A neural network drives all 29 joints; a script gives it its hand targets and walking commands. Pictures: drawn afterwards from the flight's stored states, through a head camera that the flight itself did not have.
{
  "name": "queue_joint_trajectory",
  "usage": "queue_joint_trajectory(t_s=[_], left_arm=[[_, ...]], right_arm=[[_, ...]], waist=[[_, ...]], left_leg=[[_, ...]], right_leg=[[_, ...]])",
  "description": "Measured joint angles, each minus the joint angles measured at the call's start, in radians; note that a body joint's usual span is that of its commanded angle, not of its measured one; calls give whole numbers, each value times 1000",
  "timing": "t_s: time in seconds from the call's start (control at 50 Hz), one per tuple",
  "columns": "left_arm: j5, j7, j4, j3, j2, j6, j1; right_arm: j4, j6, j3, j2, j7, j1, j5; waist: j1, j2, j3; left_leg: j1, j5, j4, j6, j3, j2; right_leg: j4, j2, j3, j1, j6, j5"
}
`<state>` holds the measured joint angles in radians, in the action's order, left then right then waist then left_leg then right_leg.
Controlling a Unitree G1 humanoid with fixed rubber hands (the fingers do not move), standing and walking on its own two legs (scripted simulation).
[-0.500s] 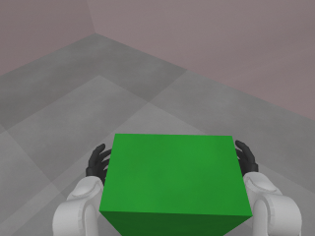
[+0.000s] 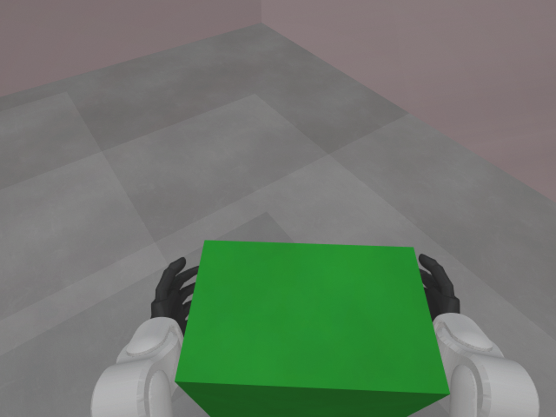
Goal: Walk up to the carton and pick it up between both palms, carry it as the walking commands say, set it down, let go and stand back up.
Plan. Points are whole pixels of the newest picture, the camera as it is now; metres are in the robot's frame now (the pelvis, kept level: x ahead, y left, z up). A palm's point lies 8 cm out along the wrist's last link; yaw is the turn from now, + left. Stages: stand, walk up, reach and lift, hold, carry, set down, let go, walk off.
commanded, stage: carry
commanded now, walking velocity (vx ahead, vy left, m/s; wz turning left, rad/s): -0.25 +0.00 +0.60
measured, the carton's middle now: (301, 351) +0.21 +0.00 +0.01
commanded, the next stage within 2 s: none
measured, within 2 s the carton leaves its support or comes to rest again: neither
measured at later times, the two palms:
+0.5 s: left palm out of the picture +0.01 +0.19 +0.09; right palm out of the picture +0.10 -0.12 +0.09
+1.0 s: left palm out of the picture -0.19 +0.20 +0.12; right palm out of the picture -0.06 -0.10 +0.10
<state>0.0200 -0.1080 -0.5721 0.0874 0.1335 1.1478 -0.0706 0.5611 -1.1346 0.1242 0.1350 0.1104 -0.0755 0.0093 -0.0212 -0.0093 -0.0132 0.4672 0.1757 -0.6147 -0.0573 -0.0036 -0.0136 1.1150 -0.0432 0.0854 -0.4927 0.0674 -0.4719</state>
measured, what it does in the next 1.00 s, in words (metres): walks backwards, turning left: right foot, then left foot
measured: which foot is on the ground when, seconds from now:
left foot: down 0.00-0.16, up 0.18-0.54, down 0.56-0.98, up 1.00-1.00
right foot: up 0.00-0.14, down 0.16-0.56, up 0.58-0.92, down 0.94-1.00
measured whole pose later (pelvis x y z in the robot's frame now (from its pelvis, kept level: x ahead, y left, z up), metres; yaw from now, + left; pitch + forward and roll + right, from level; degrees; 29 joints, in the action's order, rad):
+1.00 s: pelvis -0.33 -0.03 +0.02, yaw +23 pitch +1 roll -1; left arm 0.02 -0.10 -0.51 0.10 0.13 1.17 -0.04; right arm 0.53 -1.17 0.12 0.13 0.12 -0.06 -0.02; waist -0.01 -0.05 0.12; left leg 0.41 0.15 -0.44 0.02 -0.07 0.03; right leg 0.43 0.02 0.09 -0.19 -0.02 -0.29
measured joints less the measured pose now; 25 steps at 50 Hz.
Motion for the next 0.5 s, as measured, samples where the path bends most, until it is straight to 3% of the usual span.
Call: queue_joint_trajectory(t_s=[0.06, 0.12, 0.16, 0.18, 0.2, 0.24, 0.28, 0.32, 0.42, 0.5], left_arm=[[8, -1, -14, 2, 0, -12, 4], [13, -1, -18, 3, -2, -18, 11], [18, 0, -25, 5, -2, -15, 14], [18, 0, -20, 3, -2, -18, 16], [16, 0, -16, 3, -1, -16, 13], [13, 2, -12, 7, 2, -7, -11], [10, 3, -14, 9, 4, 0, -28], [5, 4, -24, 9, 5, 2, -27], [0, 7, -55, 6, 2, -8, -13], [-7, 7, -56, 2, 1, -8, -5]], right_arm=[[17, 7, -2, -1, 0, 6, 1], [31, 4, -2, -2, 1, 15, -2], [44, -5, -5, -3, 2, 18, -7], [43, -8, -2, -4, 2, 22, -7], [38, -12, -2, -4, 2, 21, -8], [26, -24, -11, -2, 4, 9, -11], [19, -39, -15, -3, 7, 9, -11], [21, -44, -14, -4, 9, 20, -6], [48, -46, -7, -7, 14, 51, 7], [45, -46, 0, -8, 14, 62, 13]], waist=[[-7, -16, 18], [-6, -41, 40], [-10, -51, 55], [-11, -63, 51], [-11, -59, 49], [1, -29, 50], [15, -7, 46], [32, 9, 34], [69, 27, 18], [69, 38, 11]], left_leg=[[1, -89, 101, 4, 30, -15], [-7, -197, 229, 19, 66, -27], [-5, -250, 296, 60, 83, -42], [12, -194, 272, 86, 88, -46], [45, -49, 167, 110, 64, -54], [122, 137, -149, 119, 1, -64], [160, 175, -417, 117, -27, -51], [149, 166, -550, 119, -40, -20], [26, 251, -451, 117, -57, 46], [-84, 331, -259, 97, -88, 52]], right_leg=[[-144, 34, -10, 99, -5, -32], [-396, 68, 13, 228, -28, -66], [-641, 74, 53, 336, -52, -18], [-703, 74, 66, 349, -74, 88], [-699, 60, 71, 336, -94, 156], [-667, 18, 79, 315, -111, 172], [-646, -16, 86, 300, -110, 165], [-612, -46, 95, 277, -105, 159], [-512, -114, 143, 193, -98, 152], [-428, -174, 187, 116, -83, 152]])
